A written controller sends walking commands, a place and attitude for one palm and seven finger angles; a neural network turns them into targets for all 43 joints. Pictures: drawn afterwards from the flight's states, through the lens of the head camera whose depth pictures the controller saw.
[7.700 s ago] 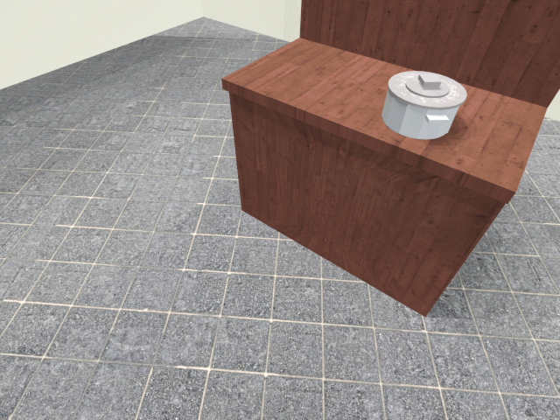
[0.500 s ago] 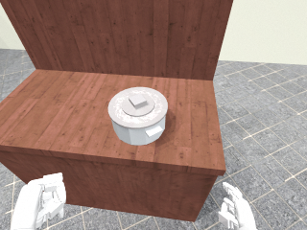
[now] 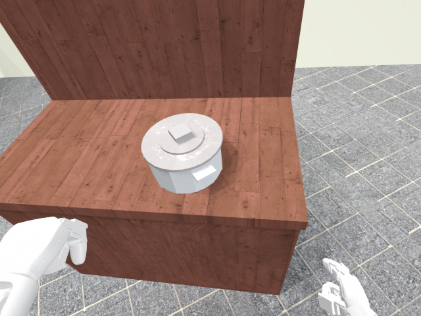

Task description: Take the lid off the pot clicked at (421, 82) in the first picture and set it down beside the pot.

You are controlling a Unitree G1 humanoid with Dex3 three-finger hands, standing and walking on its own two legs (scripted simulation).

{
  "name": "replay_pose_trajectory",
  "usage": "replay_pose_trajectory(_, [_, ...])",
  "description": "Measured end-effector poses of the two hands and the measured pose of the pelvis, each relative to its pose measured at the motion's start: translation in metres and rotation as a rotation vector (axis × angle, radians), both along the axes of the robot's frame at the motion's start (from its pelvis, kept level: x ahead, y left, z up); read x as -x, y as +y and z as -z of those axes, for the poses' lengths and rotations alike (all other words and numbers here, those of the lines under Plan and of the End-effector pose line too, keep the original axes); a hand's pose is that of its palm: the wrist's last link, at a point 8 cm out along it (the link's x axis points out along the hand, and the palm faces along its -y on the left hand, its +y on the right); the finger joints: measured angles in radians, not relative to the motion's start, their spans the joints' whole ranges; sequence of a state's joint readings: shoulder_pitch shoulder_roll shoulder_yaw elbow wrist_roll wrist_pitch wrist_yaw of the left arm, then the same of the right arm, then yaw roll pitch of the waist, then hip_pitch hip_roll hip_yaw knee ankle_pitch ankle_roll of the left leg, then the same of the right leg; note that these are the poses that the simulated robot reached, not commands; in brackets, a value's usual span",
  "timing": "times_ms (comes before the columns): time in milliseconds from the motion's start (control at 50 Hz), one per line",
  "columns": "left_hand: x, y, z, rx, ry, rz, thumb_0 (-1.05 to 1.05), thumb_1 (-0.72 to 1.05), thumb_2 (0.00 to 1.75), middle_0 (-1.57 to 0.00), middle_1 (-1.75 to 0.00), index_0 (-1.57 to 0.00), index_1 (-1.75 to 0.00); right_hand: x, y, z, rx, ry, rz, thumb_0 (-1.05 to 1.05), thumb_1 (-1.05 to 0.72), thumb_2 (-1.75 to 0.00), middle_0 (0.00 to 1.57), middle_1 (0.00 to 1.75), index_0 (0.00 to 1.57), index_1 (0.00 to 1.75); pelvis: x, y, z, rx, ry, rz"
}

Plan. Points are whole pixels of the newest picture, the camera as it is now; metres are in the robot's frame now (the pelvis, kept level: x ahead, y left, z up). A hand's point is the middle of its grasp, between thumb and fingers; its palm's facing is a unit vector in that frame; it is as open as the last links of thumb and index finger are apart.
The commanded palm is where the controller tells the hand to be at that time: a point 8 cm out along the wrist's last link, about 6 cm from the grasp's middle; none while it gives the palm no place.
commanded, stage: reach forward and open the fingers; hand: left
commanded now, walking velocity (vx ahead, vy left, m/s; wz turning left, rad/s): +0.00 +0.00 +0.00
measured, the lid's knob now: (180, 132) +0.52 +0.14 +0.06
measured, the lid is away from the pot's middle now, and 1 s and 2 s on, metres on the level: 0.00 0.00 0.00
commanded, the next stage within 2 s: move the open hand above the knob in 0.82 s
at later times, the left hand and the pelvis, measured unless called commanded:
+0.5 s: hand (63, 230) +0.22 +0.27 +0.11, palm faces -0.20 -0.03 -0.98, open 7.6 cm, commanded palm +0.21 +0.27 +0.18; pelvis -0.02 +0.02 +0.01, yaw +2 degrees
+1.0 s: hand (69, 207) +0.26 +0.28 +0.12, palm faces -0.19 -0.07 -0.98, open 10.2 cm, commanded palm +0.25 +0.28 +0.20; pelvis -0.04 +0.04 +0.00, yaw +2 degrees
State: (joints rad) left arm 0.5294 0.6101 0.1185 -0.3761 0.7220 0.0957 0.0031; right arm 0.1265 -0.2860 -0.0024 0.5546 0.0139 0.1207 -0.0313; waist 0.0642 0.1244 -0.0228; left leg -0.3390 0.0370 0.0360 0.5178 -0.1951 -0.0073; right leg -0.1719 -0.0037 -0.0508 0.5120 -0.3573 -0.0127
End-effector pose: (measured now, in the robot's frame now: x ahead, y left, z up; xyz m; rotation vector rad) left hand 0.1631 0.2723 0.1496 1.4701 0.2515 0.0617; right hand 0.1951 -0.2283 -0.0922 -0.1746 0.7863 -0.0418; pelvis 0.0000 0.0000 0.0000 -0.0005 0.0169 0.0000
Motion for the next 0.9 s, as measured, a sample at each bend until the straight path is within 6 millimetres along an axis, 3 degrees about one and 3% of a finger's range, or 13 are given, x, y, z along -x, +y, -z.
replay_pose_trajectory(160, [-0.011, -0.005, 0.001, 0.007, 0.144, 0.072, 0.00, 0.48, 1.06, -1.14, -1.02, -1.13, -1.02, -0.009, 0.003, -0.005, -0.019, -0.046, 0.003, 0.02, -0.91, -0.90, 0.20, 0.30, 0.20, 0.30, 0.002, -0.001, -0.001, 0.002, -0.021, -0.028])
replay_pose_trajectory(240, [-0.020, -0.006, -0.011, -0.031, 0.140, 0.159, 0.00, 0.37, 1.12, -1.10, -0.88, -1.09, -0.88, -0.008, 0.008, -0.010, -0.006, -0.060, -0.010, 0.02, -0.91, -0.90, 0.20, 0.30, 0.20, 0.30, 0.005, 0.000, -0.002, 0.007, -0.036, -0.035])
replay_pose_trajectory(360, [-0.032, 0.008, -0.016, 0.003, 0.107, 0.146, 0.00, 0.20, 1.17, -1.02, -0.66, -1.02, -0.66, 0.001, 0.016, -0.010, -0.026, -0.039, -0.016, 0.01, -0.91, -0.90, 0.20, 0.30, 0.20, 0.30, 0.013, 0.008, -0.005, 0.015, -0.036, -0.030])
replay_pose_trajectory(480, [-0.040, -0.002, -0.018, -0.026, 0.081, 0.247, 0.00, 0.03, 1.22, -0.95, -0.45, -0.94, -0.45, 0.014, 0.027, -0.005, -0.018, 0.002, -0.026, 0.01, -0.91, -0.90, 0.20, 0.30, 0.20, 0.30, 0.018, 0.019, -0.006, 0.017, -0.037, -0.028])
replay_pose_trajectory(600, [-0.056, 0.023, -0.030, -0.025, 0.020, 0.173, 0.00, -0.12, 1.27, -0.88, -0.25, -0.88, -0.25, 0.026, 0.040, -0.002, -0.045, 0.034, -0.026, 0.01, -0.91, -0.90, 0.20, 0.30, 0.20, 0.30, 0.025, 0.028, -0.006, 0.019, -0.040, -0.025])
replay_pose_trajectory(740, [-0.064, 0.006, -0.022, -0.035, 0.056, 0.259, 0.00, -0.23, 1.32, -0.84, -0.13, -0.84, -0.13, 0.029, 0.053, -0.004, -0.049, 0.017, -0.039, 0.02, -0.91, -0.90, 0.20, 0.30, 0.20, 0.30, 0.031, 0.038, -0.006, 0.019, -0.043, -0.021])
replay_pose_trajectory(800, [-0.073, 0.015, -0.033, -0.083, 0.028, 0.259, 0.00, -0.25, 1.34, -0.84, -0.10, -0.83, -0.10, 0.030, 0.056, -0.005, -0.041, 0.016, -0.041, 0.01, -0.91, -0.90, 0.20, 0.30, 0.20, 0.30, 0.034, 0.038, -0.005, 0.020, -0.045, -0.023])
replay_pose_trajectory(900, [-0.080, 0.030, -0.045, -0.009, -0.021, 0.159, 0.00, -0.27, 1.36, -0.83, -0.09, -0.83, -0.09, 0.032, 0.058, -0.007, -0.064, 0.006, -0.046, 0.01, -0.91, -0.90, 0.20, 0.30, 0.20, 0.30, 0.037, 0.040, -0.005, 0.021, -0.042, -0.024])
